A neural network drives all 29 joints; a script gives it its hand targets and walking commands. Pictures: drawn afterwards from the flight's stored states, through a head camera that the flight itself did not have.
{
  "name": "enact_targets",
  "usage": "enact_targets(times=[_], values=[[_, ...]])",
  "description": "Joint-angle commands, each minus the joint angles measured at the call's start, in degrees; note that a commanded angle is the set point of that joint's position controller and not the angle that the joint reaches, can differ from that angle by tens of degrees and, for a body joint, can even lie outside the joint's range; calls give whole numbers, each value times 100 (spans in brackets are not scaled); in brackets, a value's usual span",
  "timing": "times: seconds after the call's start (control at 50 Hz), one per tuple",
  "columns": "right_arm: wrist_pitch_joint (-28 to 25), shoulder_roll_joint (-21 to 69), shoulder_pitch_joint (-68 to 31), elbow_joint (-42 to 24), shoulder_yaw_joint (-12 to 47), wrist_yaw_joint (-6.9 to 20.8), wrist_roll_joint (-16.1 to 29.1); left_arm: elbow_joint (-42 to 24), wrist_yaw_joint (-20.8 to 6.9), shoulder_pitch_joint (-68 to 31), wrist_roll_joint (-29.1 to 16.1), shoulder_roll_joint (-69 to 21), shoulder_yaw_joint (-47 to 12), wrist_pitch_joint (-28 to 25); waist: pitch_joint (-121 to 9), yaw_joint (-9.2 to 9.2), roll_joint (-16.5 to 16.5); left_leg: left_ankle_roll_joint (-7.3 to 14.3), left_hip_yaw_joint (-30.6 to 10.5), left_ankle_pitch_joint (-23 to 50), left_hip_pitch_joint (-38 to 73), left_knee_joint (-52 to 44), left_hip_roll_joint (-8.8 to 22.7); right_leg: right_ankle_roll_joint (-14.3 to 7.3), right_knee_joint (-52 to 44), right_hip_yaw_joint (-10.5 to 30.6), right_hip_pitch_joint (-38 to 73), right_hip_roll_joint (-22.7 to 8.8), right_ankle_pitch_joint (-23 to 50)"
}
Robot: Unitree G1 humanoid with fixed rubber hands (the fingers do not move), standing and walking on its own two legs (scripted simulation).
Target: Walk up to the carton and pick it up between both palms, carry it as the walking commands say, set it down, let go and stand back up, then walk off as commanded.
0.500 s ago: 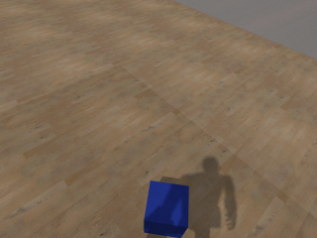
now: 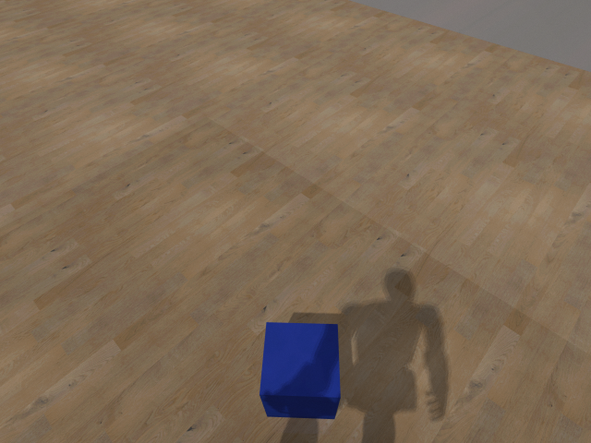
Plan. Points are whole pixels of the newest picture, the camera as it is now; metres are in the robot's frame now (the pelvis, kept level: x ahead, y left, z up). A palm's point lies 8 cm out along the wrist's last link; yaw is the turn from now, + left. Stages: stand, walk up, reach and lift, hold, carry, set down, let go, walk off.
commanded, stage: walk up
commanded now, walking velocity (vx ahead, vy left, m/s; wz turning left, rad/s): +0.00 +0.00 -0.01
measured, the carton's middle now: (301, 371) +0.43 +0.03 -0.65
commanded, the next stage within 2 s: stand in 0.22 s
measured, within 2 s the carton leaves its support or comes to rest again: neither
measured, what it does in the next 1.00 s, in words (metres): steps on the spot: left foot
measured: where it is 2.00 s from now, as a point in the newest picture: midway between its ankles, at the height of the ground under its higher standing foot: outside the picture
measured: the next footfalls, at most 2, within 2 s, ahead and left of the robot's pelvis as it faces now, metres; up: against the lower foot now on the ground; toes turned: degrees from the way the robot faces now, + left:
left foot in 0.04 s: +0.00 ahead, +0.13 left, +0.00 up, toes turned +3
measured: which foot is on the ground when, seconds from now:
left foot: up 0.00-0.02, down 0.04-1.00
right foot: down 0.00-1.00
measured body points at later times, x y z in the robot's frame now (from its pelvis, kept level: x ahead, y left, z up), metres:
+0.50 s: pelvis +0.00 +0.01 +0.00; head +0.01 +0.02 +0.45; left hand +0.04 +0.23 -0.16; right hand +0.03 -0.22 -0.15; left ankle -0.04 +0.13 -0.74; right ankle +0.05 -0.12 -0.74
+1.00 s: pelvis +0.01 +0.01 -0.03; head +0.10 +0.00 +0.41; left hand +0.16 +0.25 -0.16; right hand +0.18 -0.21 -0.16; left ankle -0.04 +0.13 -0.74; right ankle +0.05 -0.12 -0.74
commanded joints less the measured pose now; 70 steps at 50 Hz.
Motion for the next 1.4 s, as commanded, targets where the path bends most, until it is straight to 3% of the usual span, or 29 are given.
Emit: enact_targets(times=[0.0, 0.04, 0.06, 0.08, 0.16, 0.22, 0.38, 0.4, 0.46, 0.5, 0.56, 0.58, 0.6, 0.62, 0.68, 0.72, 0.74, 0.78, 0.8, 0.82, 0.86, 0.9, 0.96, 1.0, 1.06, 1.16, 1.24, 1.32, 1.38], values=[[-275, -567, 659, 2, -154, -75, 4, -85, -20, 159, 48, 373, 238, -135, -332, -33, 623, 281, -955, 1349, 618, -1921, 850, -87, 102, 131, 413, -193, -490], [-258, -572, 304, -106, -144, -72, 13, 7, -27, 204, 47, 317, 209, -119, 140, 66, 501, 279, -1032, 863, 305, -2174, 990, 9, -48, -30, 210, 22, -428], [-255, -647, 74, -187, -221, -48, 47, 42, -39, 374, 43, 389, 215, -122, 196, 106, 883, 332, -762, 768, 188, -2091, 919, 20, -186, -76, 392, -4, -221], [-289, -601, 27, -222, -214, -39, 49, 62, -48, 381, 55, 442, 219, -152, 156, 96, 961, 323, -613, 1090, 301, -1977, 807, 26, -145, -65, 468, -78, -29], [-364, -462, 370, -118, -183, -60, 48, 128, -43, 250, 23, 530, 246, -242, -406, -1, 522, 292, -451, 1585, 575, -1622, 619, -25, -162, 26, 785, -264, 578], [-316, -433, 467, -75, -211, -82, 4, 142, -41, 324, 14, 532, 234, -239, -301, 24, 375, 289, -387, 1179, 431, -1563, 562, -53, -101, 198, 696, -344, 718], [-277, -384, 513, -50, -186, -81, -28, 179, -42, 315, 19, 549, 239, -218, -114, 40, 178, 274, -452, 645, 223, -1637, 510, -65, -234, 398, 541, -355, 210], [-273, -356, 519, -62, -183, -74, -32, 165, -42, 361, 23, 542, 243, -217, -82, 30, 366, 242, -418, 539, 203, -1651, 499, -69, -265, 416, 500, -378, -3], [-266, -372, 517, -36, -189, -70, -37, 173, -43, 358, 39, 526, 236, -222, -8, 29, 307, 207, -383, 597, 226, -1622, 468, -66, -324, 468, 414, -379, 23], [-278, -343, 619, -19, -177, -68, -35, 180, -48, 336, 34, 575, 254, -234, -118, 4, 75, 210, -373, 670, 339, -1544, 446, -66, -409, 506, 431, -436, -22], [-290, -365, 589, -26, -196, -78, -34, 174, -44, 328, 27, 553, 242, -235, -111, -3, 356, 219, -427, 678, 342, -1611, 493, -68, -311, 494, 397, -394, 2], [20, -830, -1422, -2036, -45, -113, 686, -1837, -180, -1682, -183, 1178, -26, -42, -590, -56, 875, 222, -111, -1394, -2203, -900, 80, -26, 1025, -617, 883, 169, -1373], [362, -842, -3233, -3467, 159, -69, 640, -2906, -185, -2865, -104, 1073, 29, 223, -391, -46, 687, 371, -170, -1965, -2533, -1016, 90, 29, 1145, -832, 1037, 235, -1731], [743, -970, -2969, -3511, 110, -28, 466, -2796, -193, -2577, -90, 1033, 160, 572, -112, -15, 671, 435, -164, -2103, -2734, -956, 130, 122, 1253, -874, 1087, 256, -1836], [1788, -903, -2019, -3249, -76, 49, 292, -2430, -346, -1680, -246, 1117, 147, 1614, 293, 100, 612, 378, -178, -1636, -2588, -834, 125, 195, 1299, -876, 692, 191, -1617], [2334, -753, -1362, -2938, -150, 74, 250, -2214, -469, -1197, -173, 1019, 0, 2145, 316, -33, 668, 349, -223, -1560, -2702, -676, 116, 160, 1389, -725, 649, 275, -1628], [2509, -668, -1062, -2952, -122, 98, 207, -2270, -550, -1020, -73, 1037, 62, 2263, 194, -4, 770, 318, -305, -1491, -2870, -653, 131, 127, 1447, -630, 806, 255, -1478], [2620, -477, -735, -3039, -156, 58, 140, -2441, -637, -893, 93, 959, 97, 2326, 81, 19, 534, 305, -423, -806, -2865, -579, 42, 94, 1346, -433, 874, 258, -871], [2584, -445, -571, -2884, -189, 25, 116, -2349, -657, -676, 185, 927, 144, 2280, 41, -27, 464, 294, -422, -303, -2665, -480, -33, 79, 1235, -332, 796, 223, -567], [2526, -349, -675, -3020, -195, -11, 26, -2296, -690, -675, 235, 964, 262, 2223, -84, -5, 28, 278, -419, 180, -2397, -368, -111, 115, 1087, -275, 744, 205, -380], [2288, -145, -798, -3185, -114, -27, 67, -2390, -758, -856, 253, 997, 378, 1979, -326, -20, 132, 224, -414, 937, -2249, -2, -249, 116, 1162, -135, 523, 119, 278], [1885, 15, -854, -3383, -38, -48, 56, -2490, -774, -1009, 243, 1058, 647, 1608, -991, -34, -204, 226, -480, 1701, -2305, 347, -334, 202, 1556, -52, 575, 73, 1508], [1257, 207, -1114, -3619, -67, -38, 78, -2733, -754, -1214, 199, 1039, 944, 984, -2296, -39, -183, 191, -542, 2225, -2826, 810, -456, 254, 2327, 81, 834, -56, 3157], [896, 160, -1126, -3573, -204, -83, 23, -2724, -695, -1234, 290, 1131, 1167, 655, -2774, -51, -285, 137, -559, 2426, -3168, 1026, -471, 319, 2679, 64, 696, -60, 3598], [602, 115, -1246, -3486, -366, -150, 35, -2806, -618, -1364, 209, 940, 1102, 422, -3189, -198, -194, 29, -498, 2553, -3322, 1264, -506, 319, 2857, -64, 206, 76, 3226], [663, -175, -2056, -3579, -767, -225, -34, -3180, -430, -2248, 156, 780, 858, 525, -2568, -367, 105, -45, -412, 1544, -3232, 1372, -487, 257, 2679, -290, -1220, 253, 977], [738, -326, -2367, -3420, -913, -157, -56, -3054, -282, -2533, -25, 625, 750, 643, -2754, -417, 376, -128, -478, 1740, -3134, 1501, -432, 202, 2922, -414, -1954, 287, 812], [932, -440, -3524, -3416, -954, -140, 55, -3063, -203, -3779, -148, 666, 659, 864, -2613, -444, 464, -113, -489, 356, -3595, 1541, -372, 163, 3041, -476, -2525, 269, -470], [1120, -652, -4257, -3395, -1121, -207, 53, -2980, -139, -4460, -164, 826, 733, 1083, -2610, -444, 475, -103, -431, -175, -3798, 1565, -353, 165, 3107, -491, -2588, 268, -980]])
